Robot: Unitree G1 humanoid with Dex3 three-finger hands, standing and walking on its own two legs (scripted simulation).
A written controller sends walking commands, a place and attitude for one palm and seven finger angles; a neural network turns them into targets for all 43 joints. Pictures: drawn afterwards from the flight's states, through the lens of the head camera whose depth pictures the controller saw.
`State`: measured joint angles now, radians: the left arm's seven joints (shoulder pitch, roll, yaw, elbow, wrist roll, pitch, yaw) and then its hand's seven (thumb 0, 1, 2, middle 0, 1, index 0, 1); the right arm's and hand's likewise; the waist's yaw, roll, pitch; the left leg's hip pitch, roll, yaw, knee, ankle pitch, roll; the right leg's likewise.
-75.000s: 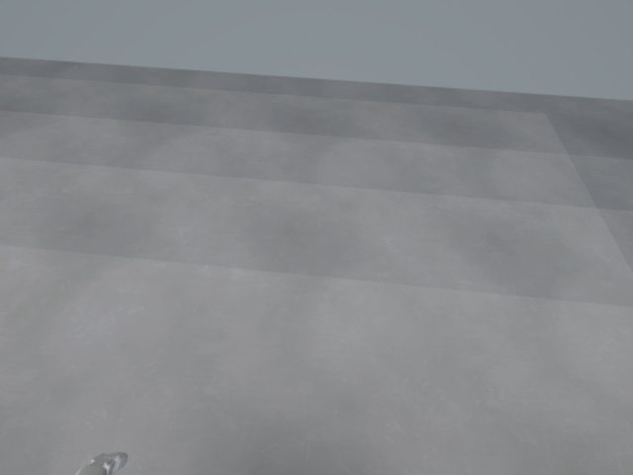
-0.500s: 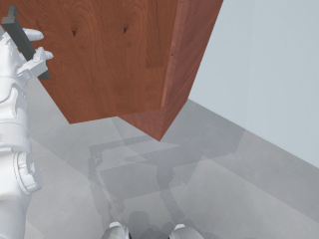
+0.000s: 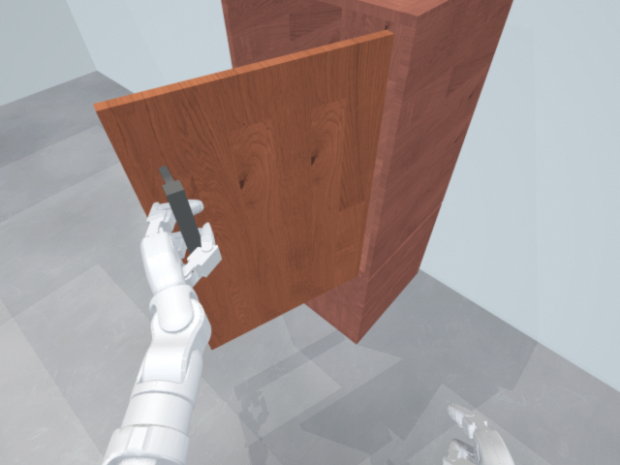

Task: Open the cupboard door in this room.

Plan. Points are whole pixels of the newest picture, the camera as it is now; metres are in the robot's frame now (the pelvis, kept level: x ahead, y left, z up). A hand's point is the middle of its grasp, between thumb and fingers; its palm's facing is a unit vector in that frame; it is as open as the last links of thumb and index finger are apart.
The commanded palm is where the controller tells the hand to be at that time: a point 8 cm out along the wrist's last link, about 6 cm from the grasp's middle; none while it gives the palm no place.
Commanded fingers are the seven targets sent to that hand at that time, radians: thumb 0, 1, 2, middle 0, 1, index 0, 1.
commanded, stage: pull the door open along its arc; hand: left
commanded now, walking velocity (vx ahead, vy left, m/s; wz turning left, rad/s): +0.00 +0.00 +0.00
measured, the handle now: (185, 222) +0.42 +0.19 +0.10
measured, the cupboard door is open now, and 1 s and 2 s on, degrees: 72 85 87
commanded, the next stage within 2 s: open thumb and fingers to let go in 0.24 s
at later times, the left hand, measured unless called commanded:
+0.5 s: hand (252, 279) +0.32 +0.08 +0.09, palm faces +0.44 -0.90 -0.02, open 6.2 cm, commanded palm +0.28 +0.13 +0.09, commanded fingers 0.00 0.27 0.63 -0.35 -1.28 -0.35 -1.28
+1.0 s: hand (252, 276) +0.33 +0.08 +0.09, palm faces +0.42 -0.91 +0.00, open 14.1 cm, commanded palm +0.28 +0.13 +0.09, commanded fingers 0.00 -0.50 0.30 -0.20 -0.60 -0.20 -0.60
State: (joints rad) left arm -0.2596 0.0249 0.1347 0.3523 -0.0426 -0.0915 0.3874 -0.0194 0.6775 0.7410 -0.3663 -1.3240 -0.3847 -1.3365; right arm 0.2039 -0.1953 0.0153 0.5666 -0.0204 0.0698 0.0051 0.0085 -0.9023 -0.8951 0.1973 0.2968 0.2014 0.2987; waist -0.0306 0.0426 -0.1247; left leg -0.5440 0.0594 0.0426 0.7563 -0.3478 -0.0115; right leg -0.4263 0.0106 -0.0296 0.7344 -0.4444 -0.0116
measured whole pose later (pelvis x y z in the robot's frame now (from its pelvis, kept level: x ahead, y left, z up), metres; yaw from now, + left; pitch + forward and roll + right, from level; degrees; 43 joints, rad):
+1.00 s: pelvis -0.02 -0.01 +0.00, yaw +2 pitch +4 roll +0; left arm -0.21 -0.10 -0.09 0.31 0.04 -0.09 0.57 -0.01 -0.44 0.33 -0.28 -1.02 -0.28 -1.01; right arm 0.19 -0.19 0.00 0.65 -0.05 0.08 -0.02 0.01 -0.90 -0.90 0.20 0.30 0.20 0.30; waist 0.00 0.04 -0.08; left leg -0.51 0.04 0.01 0.74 -0.31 -0.02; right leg -0.39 0.00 -0.07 0.75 -0.44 -0.02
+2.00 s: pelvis -0.03 +0.00 +0.00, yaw +1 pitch +3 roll +0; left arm 0.09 0.13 -0.03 0.07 -0.16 -0.18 -0.04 -0.02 -0.50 0.30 -0.21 -0.33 -0.20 -0.32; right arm 0.21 -0.21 0.04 0.57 0.02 -0.03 -0.03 0.01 -0.90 -0.90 0.20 0.30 0.20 0.30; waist 0.00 0.04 -0.05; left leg -0.46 0.05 0.04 0.71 -0.30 -0.01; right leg -0.35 0.00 -0.04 0.72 -0.41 -0.01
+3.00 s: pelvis -0.02 +0.00 +0.00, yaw +3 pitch +2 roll -1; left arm 0.38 0.25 0.18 -0.23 -0.31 -0.11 -0.24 -0.02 -0.50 0.30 -0.15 -0.30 -0.15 -0.30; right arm 0.25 -0.25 0.04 0.56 0.05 -0.17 -0.08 0.02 -0.90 -0.90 0.20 0.30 0.20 0.30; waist 0.04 0.07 -0.07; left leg -0.45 0.04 0.00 0.74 -0.32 -0.01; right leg -0.31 0.00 -0.07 0.71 -0.43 -0.01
